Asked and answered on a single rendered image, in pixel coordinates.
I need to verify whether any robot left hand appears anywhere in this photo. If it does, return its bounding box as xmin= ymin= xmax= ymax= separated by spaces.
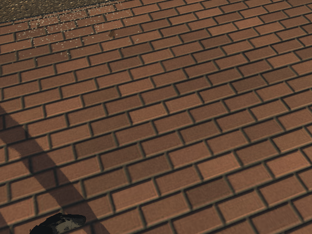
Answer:
xmin=29 ymin=213 xmax=86 ymax=234

